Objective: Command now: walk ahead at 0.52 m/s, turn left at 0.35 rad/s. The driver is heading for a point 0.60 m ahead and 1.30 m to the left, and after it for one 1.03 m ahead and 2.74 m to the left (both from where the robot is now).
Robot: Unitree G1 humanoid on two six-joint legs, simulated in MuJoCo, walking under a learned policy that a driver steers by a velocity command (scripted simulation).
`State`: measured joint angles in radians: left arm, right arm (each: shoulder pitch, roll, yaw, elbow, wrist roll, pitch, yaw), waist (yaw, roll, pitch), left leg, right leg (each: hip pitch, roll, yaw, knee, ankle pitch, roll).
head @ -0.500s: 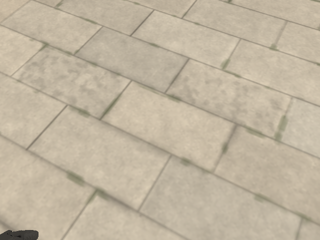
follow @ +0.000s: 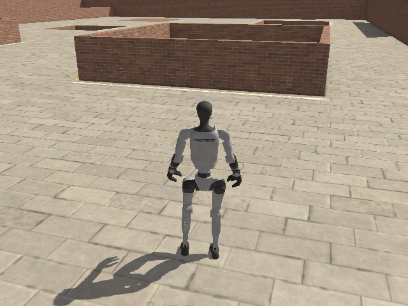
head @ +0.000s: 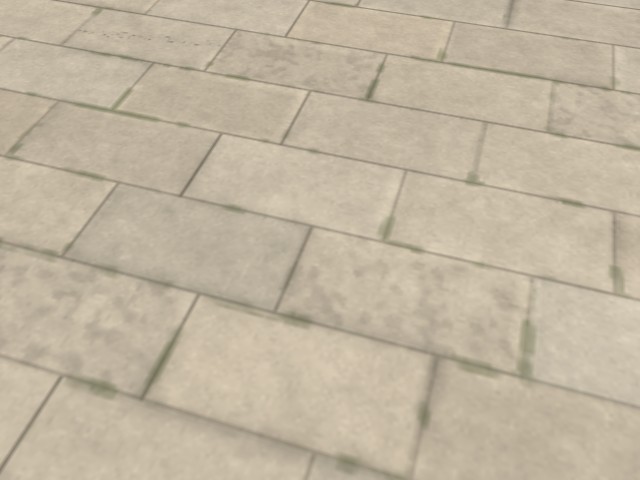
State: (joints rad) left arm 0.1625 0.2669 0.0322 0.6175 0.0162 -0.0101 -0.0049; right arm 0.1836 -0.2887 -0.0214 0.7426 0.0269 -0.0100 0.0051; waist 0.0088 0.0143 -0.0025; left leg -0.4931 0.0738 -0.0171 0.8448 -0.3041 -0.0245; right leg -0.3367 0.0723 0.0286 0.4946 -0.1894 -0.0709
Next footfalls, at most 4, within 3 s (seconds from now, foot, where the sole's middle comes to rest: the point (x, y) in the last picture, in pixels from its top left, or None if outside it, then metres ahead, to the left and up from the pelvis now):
0.12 left None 0.06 0.15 -0.77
0.52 right None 0.49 0.08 -0.77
0.98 left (119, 388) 0.71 0.50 -0.77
1.38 right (49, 262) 1.07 0.77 -0.77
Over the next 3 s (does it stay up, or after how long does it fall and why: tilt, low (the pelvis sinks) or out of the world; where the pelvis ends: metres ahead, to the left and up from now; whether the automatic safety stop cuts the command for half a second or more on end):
stays up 0.90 1.58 -0.01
